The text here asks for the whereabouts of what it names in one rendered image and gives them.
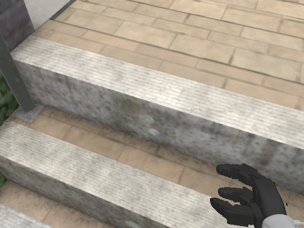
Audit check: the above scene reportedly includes stairs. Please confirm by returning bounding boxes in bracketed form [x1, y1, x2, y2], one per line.
[0, 59, 304, 228]

